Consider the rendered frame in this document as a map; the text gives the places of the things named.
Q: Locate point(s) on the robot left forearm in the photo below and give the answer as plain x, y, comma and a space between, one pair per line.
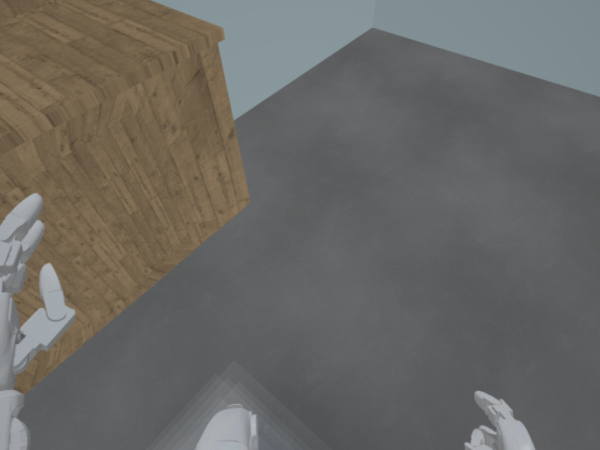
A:
14, 434

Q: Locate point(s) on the left robot thigh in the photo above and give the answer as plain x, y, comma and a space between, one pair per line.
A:
230, 429

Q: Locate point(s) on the robot left hand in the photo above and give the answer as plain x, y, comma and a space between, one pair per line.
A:
20, 234

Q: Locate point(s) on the robot right hand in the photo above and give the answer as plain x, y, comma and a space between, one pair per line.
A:
511, 433

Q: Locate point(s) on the counter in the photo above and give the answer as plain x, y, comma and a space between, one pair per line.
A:
117, 113

